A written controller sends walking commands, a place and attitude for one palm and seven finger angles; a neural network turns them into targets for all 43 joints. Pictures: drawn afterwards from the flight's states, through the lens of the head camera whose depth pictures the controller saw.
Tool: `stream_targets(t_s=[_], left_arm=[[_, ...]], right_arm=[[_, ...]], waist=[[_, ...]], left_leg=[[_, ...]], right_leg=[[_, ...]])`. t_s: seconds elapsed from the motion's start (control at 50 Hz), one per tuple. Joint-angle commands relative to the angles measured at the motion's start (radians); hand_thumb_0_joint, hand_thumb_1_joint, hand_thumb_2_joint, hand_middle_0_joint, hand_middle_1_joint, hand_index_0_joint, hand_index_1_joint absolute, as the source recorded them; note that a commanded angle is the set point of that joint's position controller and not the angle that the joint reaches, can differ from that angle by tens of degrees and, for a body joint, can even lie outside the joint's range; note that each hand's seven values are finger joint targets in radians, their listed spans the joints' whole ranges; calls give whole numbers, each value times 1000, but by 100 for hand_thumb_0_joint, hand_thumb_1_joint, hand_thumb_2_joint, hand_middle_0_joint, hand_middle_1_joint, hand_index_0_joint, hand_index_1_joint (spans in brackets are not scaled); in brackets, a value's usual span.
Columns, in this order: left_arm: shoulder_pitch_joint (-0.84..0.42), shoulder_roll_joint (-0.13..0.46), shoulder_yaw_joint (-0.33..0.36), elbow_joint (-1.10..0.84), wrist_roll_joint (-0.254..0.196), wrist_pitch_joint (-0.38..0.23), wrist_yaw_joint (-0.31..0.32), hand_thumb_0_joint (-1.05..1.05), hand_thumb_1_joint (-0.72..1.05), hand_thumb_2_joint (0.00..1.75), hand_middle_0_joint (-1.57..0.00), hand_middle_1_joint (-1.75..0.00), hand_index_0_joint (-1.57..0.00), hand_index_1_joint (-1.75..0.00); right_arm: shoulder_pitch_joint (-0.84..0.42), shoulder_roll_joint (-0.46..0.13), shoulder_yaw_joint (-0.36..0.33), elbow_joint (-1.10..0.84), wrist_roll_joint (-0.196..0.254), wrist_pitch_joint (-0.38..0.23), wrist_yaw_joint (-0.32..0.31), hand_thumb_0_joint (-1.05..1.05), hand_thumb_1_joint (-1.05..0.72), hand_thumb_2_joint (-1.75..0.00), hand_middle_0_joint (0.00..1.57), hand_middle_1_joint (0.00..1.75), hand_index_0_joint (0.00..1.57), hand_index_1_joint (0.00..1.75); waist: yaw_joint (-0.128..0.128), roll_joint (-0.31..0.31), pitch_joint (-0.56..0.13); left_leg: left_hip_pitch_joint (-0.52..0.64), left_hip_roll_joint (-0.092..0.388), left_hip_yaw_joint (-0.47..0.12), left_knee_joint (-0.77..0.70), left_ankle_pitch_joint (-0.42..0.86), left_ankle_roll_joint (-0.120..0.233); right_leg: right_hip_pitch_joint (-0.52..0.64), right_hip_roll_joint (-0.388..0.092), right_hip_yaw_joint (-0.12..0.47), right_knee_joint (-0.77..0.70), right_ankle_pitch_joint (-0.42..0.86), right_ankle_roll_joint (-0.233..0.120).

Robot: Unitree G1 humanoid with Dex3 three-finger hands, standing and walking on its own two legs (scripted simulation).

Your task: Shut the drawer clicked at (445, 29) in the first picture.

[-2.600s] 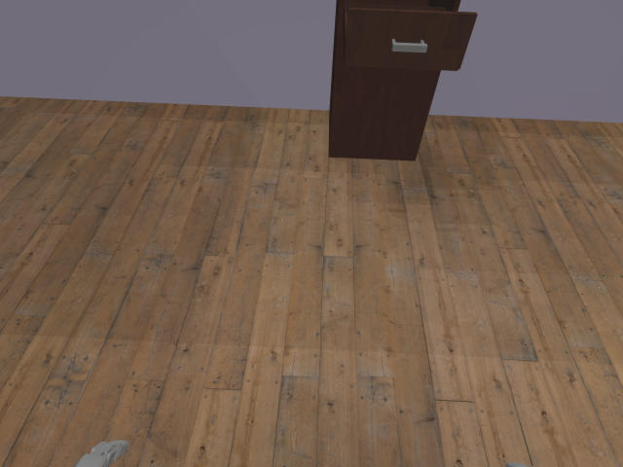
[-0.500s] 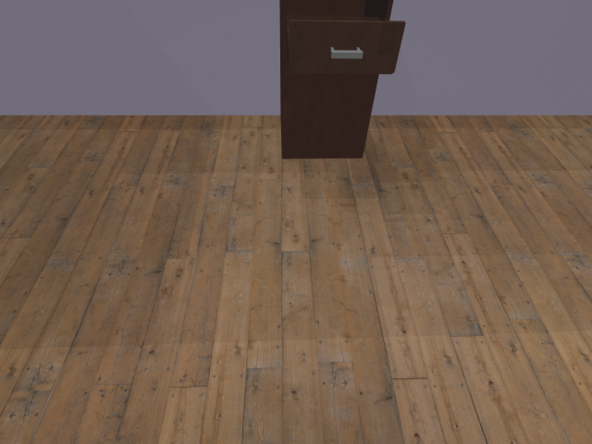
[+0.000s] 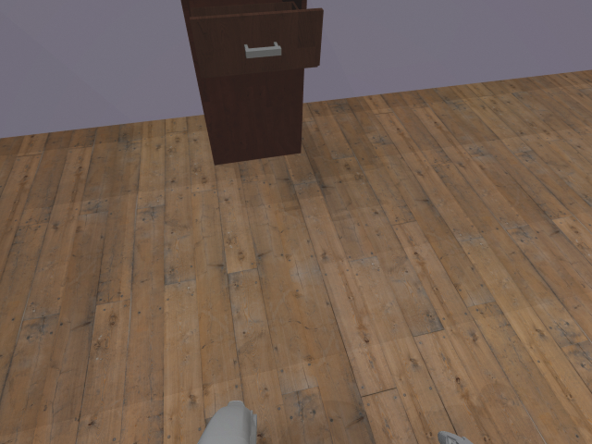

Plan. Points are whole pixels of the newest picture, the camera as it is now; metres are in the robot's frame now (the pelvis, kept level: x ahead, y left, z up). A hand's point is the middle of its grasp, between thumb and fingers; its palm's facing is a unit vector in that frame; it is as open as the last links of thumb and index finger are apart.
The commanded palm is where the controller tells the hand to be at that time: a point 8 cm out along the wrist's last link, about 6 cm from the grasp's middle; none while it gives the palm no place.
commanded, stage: walk to a spot facing it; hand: left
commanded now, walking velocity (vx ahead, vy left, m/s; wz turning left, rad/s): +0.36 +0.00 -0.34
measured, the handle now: (262, 49) +1.21 +0.23 -0.05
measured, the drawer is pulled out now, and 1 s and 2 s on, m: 0.29 0.29 0.29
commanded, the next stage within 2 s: turn to face it in 1.62 s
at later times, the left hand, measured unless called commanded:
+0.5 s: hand (177, 327) +0.32 +0.26 -0.17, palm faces -0.17 -0.97 -0.15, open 7.4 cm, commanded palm none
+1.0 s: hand (256, 237) +0.55 +0.15 -0.17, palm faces -0.33 -0.92 -0.22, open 7.2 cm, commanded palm none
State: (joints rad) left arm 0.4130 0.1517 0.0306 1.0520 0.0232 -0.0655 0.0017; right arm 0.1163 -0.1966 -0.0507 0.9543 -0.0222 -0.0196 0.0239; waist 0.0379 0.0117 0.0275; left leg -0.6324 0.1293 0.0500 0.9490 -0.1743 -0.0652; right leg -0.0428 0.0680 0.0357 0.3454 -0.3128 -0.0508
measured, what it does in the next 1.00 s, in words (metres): walks ahead, turning right: left foot, then right foot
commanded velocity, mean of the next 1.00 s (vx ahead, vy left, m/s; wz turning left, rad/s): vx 0.36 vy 0.00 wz -0.32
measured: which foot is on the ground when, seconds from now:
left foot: up 0.00-0.12, down 0.14-0.80, up 0.82-1.00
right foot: down 0.00-0.16, up 0.18-0.78, down 0.80-1.00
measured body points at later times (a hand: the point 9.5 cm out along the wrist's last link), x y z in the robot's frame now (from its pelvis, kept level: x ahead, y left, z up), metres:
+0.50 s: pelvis +0.21 +0.09 +0.00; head +0.22 +0.12 +0.45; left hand +0.33 +0.31 -0.16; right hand +0.12 -0.15 -0.13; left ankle +0.18 +0.14 -0.74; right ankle +0.24 -0.09 -0.63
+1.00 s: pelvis +0.43 -0.01 -0.01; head +0.43 -0.01 +0.44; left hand +0.57 +0.19 -0.16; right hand +0.34 -0.21 -0.16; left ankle +0.46 +0.13 -0.65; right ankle +0.39 -0.06 -0.74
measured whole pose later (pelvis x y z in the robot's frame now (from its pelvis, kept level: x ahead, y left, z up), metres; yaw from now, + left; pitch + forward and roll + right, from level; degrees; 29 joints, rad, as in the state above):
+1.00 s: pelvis +0.43 -0.01 -0.01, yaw -23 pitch -1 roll -1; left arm 0.24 0.19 0.07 1.04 0.01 -0.07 0.02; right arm 0.32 -0.12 -0.05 1.05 -0.03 -0.03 -0.01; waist -0.03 0.01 0.03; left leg -0.51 0.17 0.06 1.20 -0.33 -0.03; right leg -0.19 0.07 -0.14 0.49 -0.29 -0.10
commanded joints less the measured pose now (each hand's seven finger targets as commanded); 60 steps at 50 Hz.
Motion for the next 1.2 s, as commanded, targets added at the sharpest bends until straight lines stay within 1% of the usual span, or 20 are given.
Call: stream_targets(t_s=[0.0, 0.04, 0.1, 0.12, 0.14, 0.2, 0.3, 0.42, 0.6, 0.66, 0.72, 0.74, 0.76, 0.78, 0.8, 0.86, 0.94, 1.04, 1.14, 1.18], left_arm=[[73, 179, 43, -34, 5, -12, 21, 0, 90, 90, -20, -30, -20, -30], [61, 192, 48, -37, 5, -8, 22, 0, 90, 90, -20, -30, -20, -30], [6, 192, 59, -56, -9, -10, 18, 0, 90, 90, -20, -30, -20, -30], [67, 131, 56, -70, -24, -5, 5, 0, 90, 90, -20, -30, -20, -30], [41, 120, 48, -87, -20, -13, 2, 0, 90, 90, -20, -30, -20, -30], [-91, 120, 53, -93, 3, 12, -14, 0, 90, 90, -20, -30, -20, -30], [-19, 60, 53, -63, 13, 76, -29, 0, 90, 90, -20, -30, -20, -30], [-151, 61, 56, -99, 17, 87, -34, 0, 90, 90, -20, -30, -20, -30], [-414, 34, 29, -156, 8, 68, -40, 0, 90, 90, -20, -30, -20, -30], [-412, 31, 23, -158, 7, 56, -35, 0, 90, 90, -20, -30, -20, -30], [-226, 63, 36, -107, 10, 39, -24, 0, 90, 90, -20, -30, -20, -30], [-123, 93, 47, -72, 13, 28, -21, 0, 90, 90, -20, -30, -20, -30], [14, 157, 67, -30, 15, 16, -15, 0, 90, 90, -20, -30, -20, -30], [119, 247, 89, -9, 6, 10, 1, 0, 90, 90, -20, -30, -20, -30], [109, 289, 93, -7, -17, 18, 8, 0, 90, 90, -20, -30, -20, -30], [-78, 168, 59, -36, -19, 7, 16, 0, 90, 90, -20, -30, -20, -30], [-110, 103, 42, -38, 2, -21, 21, 0, 90, 90, -20, -30, -20, -30], [-57, 115, 34, -10, -3, -24, 8, 0, 90, 90, -20, -30, -20, -30], [12, 160, 40, 10, -2, -17, 11, 0, 90, 90, -20, -30, -20, -30], [6, 174, 44, 15, -2, -15, 12, 0, 90, 90, -20, -30, -20, -30]], right_arm=[[-133, -43, -6, -115, 5, -34, 4, 0, -90, -90, 20, 30, 20, 30], [-109, -48, -7, -112, 7, -42, 1, 0, -90, -90, 20, 30, 20, 30], [262, -150, -34, -2, -3, -57, -30, 0, -90, -90, 20, 30, 20, 30], [382, -278, -64, 25, -18, -61, -39, 0, -90, -90, 20, 30, 20, 30], [419, -292, -59, 34, -8, -51, -40, 0, -90, -90, 20, 30, 20, 30], [200, -123, -17, -9, -2, -62, -41, 0, -90, -90, 20, 30, 20, 30], [190, -53, -1, 24, 6, -83, -48, 0, -90, -90, 20, 30, 20, 30], [320, -54, -3, 74, 10, -90, -56, 0, -90, -90, 20, 30, 20, 30], [517, -49, 8, 166, -7, -76, -64, 0, -90, -90, 20, 30, 20, 30], [527, -63, 7, 181, -8, -66, -64, 0, -90, -90, 20, 30, 20, 30], [474, -96, -1, 168, 0, -60, -61, 0, -90, -90, 20, 30, 20, 30], [449, -104, -4, 158, 5, -59, -58, 0, -90, -90, 20, 30, 20, 30], [421, -88, -3, 140, 17, -60, -46, 0, -90, -90, 20, 30, 20, 30], [417, -20, 3, 100, 33, -65, -45, 0, -90, -90, 20, 30, 20, 30], [341, -20, -1, 68, 30, -63, -48, 0, -90, -90, 20, 30, 20, 30], [280, 6, -8, 67, 8, -40, -40, 0, -90, -90, 20, 30, 20, 30], [337, 53, -5, 83, -4, -8, -33, 0, -90, -90, 20, 30, 20, 30], [140, 30, -3, 15, -4, -16, -6, 0, -90, -90, 20, 30, 20, 30], [-13, -15, 1, -42, -5, -36, 6, 0, -90, -90, 20, 30, 20, 30], [29, -41, -6, -33, -4, -44, -1, 0, -90, -90, 20, 30, 20, 30]], waist=[[22, -132, 75], [12, -148, 51], [-149, -55, -144], [-166, 226, -284], [-158, 293, -293], [-76, 79, 20], [8, 123, 53], [-27, 74, 76], [-118, 87, 138], [-103, 114, 125], [-15, 156, -5], [37, 149, -58], [102, 74, -143], [119, -138, -246], [101, -130, -236], [-8, -4, 15], [-87, -22, 56], [-46, -142, 96], [4, -121, 80], [-30, -84, 50]], left_leg=[[10, -28, 27, -187, -8, 20], [129, -65, 52, -275, -49, 40], [676, -49, 20, -437, 76, 81], [935, 263, -356, -459, 136, 177], [918, 398, -566, -612, 140, 250], [503, 305, -334, -719, -51, 211], [352, 169, -2, -774, -3, 123], [532, 164, 65, -766, 210, 90], [759, 208, 140, -717, 506, 147], [779, 208, 198, -629, 780, 152], [776, 202, 247, -397, 1064, 132], [682, 177, 264, -235, 991, 111], [454, 156, 265, 4, 724, 85], [137, -10, 241, 331, -193, 37], [1, -63, 90, 529, -416, 45], [19, 50, -26, 440, -178, 45], [121, 61, 6, 228, -141, 25], [107, 38, 50, -79, -7, 12], [132, -13, 89, -275, -22, 35], [246, -41, 110, -350, -45, 49]], right_leg=[[-7, -264, 189, -73, 492, -116], [-4, -256, 187, -15, 610, -106], [-177, -165, 102, 382, 604, -40], [-430, -23, -20, 713, 98, 15], [-543, 2, 9, 955, -257, 16], [-586, -148, 20, 1031, -56, 29], [-530, -163, -7, 957, 142, 53], [-713, -176, -30, 861, 248, 76], [-709, -149, -161, 475, 147, 36], [-593, -92, -222, 369, 55, -7], [-345, -15, -270, 292, 24, -53], [-160, -11, -266, 217, 89, -66], [120, -120, -140, 187, 191, -116], [359, -424, 334, 130, 378, -255], [359, -506, 496, 18, 478, -330], [-60, -405, 233, -79, 323, -198], [-259, -313, 43, -108, 401, -150], [-225, -254, 20, -119, 353, -130], [-53, -278, 54, -61, 444, -108], [-37, -282, 48, 32, 551, -99]])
